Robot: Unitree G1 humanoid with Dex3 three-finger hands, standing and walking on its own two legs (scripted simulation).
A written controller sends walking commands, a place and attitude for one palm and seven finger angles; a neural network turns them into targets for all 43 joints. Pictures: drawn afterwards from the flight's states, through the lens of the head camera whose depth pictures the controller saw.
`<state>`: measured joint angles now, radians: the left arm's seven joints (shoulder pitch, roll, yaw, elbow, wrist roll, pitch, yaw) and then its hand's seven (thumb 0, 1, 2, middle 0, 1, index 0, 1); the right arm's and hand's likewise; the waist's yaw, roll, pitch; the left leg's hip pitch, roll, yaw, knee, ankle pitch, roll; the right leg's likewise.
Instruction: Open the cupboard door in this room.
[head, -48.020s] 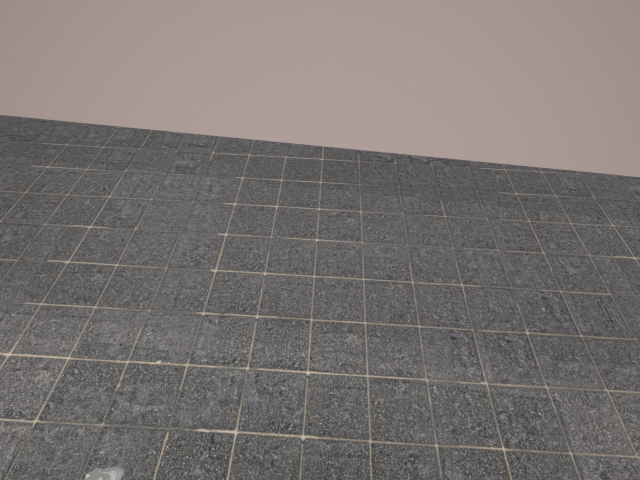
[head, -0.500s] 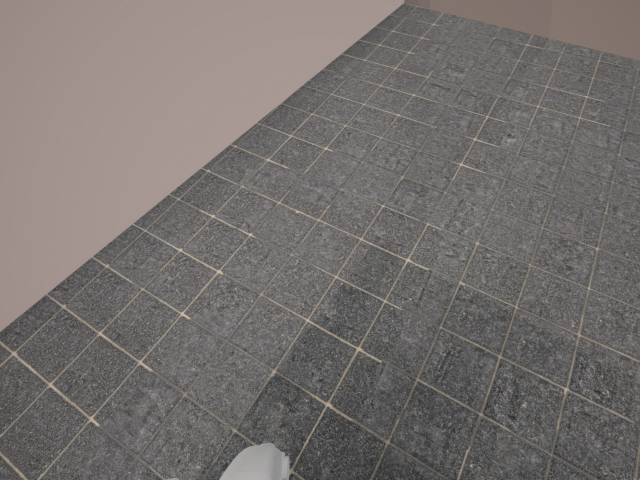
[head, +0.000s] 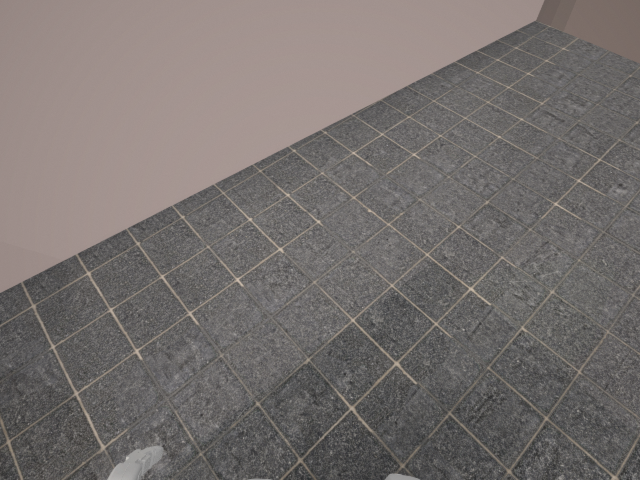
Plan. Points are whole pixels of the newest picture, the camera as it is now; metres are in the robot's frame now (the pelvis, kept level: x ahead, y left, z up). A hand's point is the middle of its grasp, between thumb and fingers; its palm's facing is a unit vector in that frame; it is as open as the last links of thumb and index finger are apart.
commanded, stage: turn to face it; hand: left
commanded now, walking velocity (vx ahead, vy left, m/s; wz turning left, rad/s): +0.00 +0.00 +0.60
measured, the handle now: out of the picture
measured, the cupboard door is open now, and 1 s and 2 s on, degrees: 44 44 44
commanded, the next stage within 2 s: none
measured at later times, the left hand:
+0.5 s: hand out of the picture -0.02 +0.20 -0.18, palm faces +0.38 -0.89 -0.25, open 7.4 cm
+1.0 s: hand out of the picture -0.03 +0.12 -0.15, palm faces +0.62 -0.75 -0.25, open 7.3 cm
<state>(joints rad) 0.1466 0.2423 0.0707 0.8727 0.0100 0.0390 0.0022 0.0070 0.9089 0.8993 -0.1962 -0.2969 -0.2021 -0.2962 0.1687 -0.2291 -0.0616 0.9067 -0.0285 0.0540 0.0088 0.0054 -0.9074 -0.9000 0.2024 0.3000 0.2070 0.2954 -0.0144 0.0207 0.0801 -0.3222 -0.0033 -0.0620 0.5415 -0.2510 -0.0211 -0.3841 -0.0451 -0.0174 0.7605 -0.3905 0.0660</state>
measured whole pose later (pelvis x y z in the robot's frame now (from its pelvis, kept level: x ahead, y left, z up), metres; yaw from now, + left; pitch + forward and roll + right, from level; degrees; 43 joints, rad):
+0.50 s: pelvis +0.00 -0.02 -0.01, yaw +21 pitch +0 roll +1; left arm 0.22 0.25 0.08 0.93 0.02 0.06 0.01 0.01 0.91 0.90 -0.20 -0.30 -0.21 -0.30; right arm 0.11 -0.22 -0.06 0.88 -0.02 0.04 0.02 0.01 -0.91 -0.90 0.20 0.30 0.20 0.29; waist 0.01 -0.06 0.10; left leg -0.35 0.00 0.05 0.64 -0.30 0.02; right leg -0.42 -0.12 -0.10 1.05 -0.53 0.06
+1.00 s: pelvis +0.03 -0.07 +0.01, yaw +39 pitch +0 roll +3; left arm 0.22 0.17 0.04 0.88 0.02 0.01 0.02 0.00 0.91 0.90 -0.20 -0.30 -0.21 -0.30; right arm 0.13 -0.24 -0.08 0.94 -0.01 0.09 0.03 0.01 -0.91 -0.90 0.20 0.30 0.20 0.29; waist -0.01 -0.01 0.11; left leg -0.44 0.02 0.04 0.95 -0.44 -0.06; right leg -0.20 -0.12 -0.20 0.53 -0.32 -0.02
